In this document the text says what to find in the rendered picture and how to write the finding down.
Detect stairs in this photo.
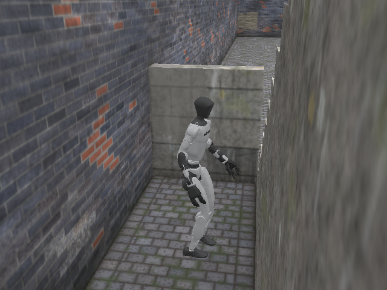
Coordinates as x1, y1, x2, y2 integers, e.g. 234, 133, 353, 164
255, 0, 387, 290

